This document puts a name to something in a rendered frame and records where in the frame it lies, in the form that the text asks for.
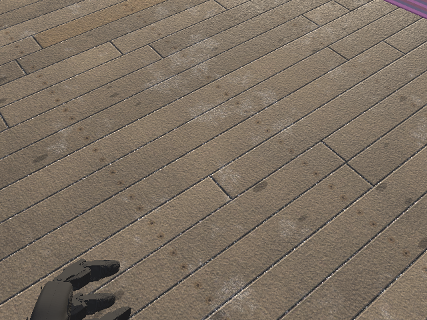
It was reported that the left robot hand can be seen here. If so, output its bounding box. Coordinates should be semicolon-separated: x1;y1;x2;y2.
26;259;131;320

